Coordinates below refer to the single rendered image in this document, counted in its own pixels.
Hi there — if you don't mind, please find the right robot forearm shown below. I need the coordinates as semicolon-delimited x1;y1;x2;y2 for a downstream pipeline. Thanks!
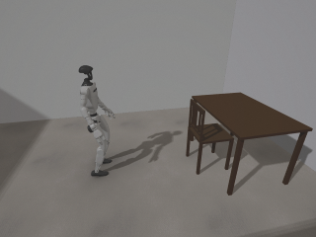
81;108;98;131

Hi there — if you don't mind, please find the robot left foot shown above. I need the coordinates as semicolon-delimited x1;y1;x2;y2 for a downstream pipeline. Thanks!
103;158;112;164

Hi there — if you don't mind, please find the robot left thigh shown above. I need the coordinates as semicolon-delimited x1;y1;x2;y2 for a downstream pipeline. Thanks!
99;115;110;144

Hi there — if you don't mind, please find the robot right hand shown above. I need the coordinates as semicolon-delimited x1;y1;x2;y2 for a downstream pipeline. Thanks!
93;129;108;145

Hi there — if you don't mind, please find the chair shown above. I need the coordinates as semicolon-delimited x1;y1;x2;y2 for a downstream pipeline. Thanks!
186;99;234;175

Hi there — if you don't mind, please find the robot right upper arm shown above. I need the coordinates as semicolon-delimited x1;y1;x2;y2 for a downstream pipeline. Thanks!
79;87;90;113

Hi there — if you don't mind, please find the robot left hand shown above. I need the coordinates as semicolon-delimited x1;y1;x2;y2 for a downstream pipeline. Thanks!
105;109;116;119

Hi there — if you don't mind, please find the left robot forearm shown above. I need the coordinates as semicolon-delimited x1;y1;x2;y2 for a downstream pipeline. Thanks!
98;97;107;111

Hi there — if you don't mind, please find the table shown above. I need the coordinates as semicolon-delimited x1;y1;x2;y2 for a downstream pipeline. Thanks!
190;92;313;196

